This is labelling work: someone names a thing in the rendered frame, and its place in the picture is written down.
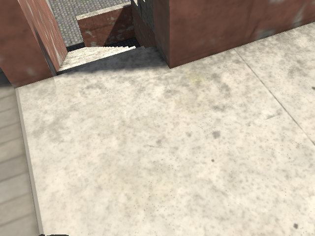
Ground stairs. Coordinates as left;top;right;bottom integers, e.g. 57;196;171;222
56;45;145;76

